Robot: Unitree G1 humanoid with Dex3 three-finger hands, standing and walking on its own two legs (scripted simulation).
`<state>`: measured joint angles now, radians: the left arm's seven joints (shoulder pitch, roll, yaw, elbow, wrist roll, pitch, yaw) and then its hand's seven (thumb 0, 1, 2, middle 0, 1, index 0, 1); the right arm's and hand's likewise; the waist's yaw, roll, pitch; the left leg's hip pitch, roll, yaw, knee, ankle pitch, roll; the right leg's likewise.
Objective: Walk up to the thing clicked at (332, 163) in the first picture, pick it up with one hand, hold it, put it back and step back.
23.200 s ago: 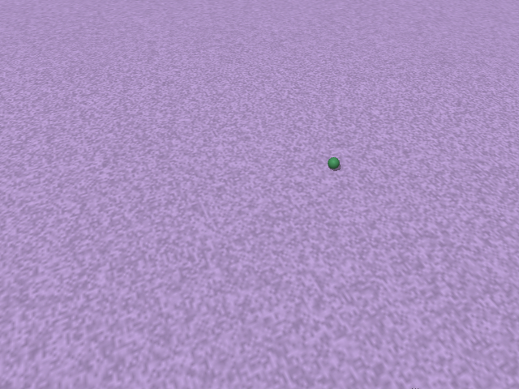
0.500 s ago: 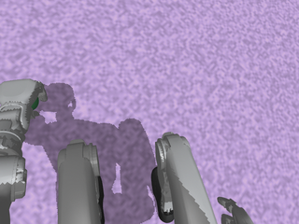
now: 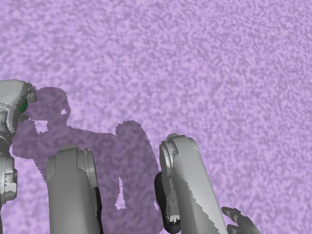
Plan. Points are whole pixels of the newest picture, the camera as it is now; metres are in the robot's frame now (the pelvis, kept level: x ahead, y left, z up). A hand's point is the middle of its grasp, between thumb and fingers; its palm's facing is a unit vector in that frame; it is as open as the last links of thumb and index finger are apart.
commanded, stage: lower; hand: left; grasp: from above
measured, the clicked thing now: (13, 103) +0.45 +0.33 -0.18
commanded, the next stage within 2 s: rest in 0.30 s
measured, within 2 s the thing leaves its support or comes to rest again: rests again in 1.50 s
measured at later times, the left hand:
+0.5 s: hand (27, 113) +0.43 +0.31 -0.23, palm faces -0.46 -0.11 -0.88, open 6.5 cm
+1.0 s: hand (34, 115) +0.43 +0.30 -0.26, palm faces -0.46 -0.13 -0.88, open 6.5 cm
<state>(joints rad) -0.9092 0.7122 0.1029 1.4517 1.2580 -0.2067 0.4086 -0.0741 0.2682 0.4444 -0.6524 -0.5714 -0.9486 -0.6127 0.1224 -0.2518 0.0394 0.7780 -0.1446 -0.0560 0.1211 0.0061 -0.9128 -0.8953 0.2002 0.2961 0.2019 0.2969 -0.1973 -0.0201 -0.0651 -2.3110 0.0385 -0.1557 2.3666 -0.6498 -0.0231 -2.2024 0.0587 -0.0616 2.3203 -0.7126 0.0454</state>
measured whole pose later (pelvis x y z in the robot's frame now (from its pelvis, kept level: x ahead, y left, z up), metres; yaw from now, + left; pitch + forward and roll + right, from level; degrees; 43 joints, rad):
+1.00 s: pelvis +0.01 +0.00 -0.04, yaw -5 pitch +30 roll -10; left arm -0.91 0.86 0.19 1.62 1.29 -0.25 0.57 -0.07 0.27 0.46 -0.65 -0.57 -1.00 -0.63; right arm 0.05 -0.27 0.17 0.76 -0.25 -0.12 0.19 0.00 -0.90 -0.89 0.20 0.30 0.20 0.30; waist -0.27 -0.10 0.06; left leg -2.37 0.04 -0.25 2.54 -0.71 -0.04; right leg -2.25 0.09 -0.12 2.44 -0.73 0.06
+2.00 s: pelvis +0.01 +0.01 -0.04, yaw -7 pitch +27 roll -13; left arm -0.93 0.96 0.17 1.71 1.27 -0.25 0.64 -0.06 0.26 0.47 -0.64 -0.57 -0.88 -0.60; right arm 0.02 -0.31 0.25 0.72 -0.30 -0.22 0.25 0.00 -0.91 -0.89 0.20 0.30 0.20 0.30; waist -0.31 -0.15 0.13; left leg -2.36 0.04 -0.29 2.58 -0.72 -0.03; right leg -2.22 0.11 -0.16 2.44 -0.72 0.07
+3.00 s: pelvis +0.01 +0.01 -0.04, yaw -7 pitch +27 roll -13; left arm -0.88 0.93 0.17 1.55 1.26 -0.25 0.59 0.00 -0.47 0.95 -0.09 -1.01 -0.10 -1.00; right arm 0.05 -0.31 0.23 0.73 -0.28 -0.21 0.26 0.01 -0.90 -0.89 0.20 0.30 0.20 0.30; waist -0.28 -0.13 0.10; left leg -2.36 0.04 -0.29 2.56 -0.71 -0.04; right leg -2.22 0.10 -0.16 2.42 -0.72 0.06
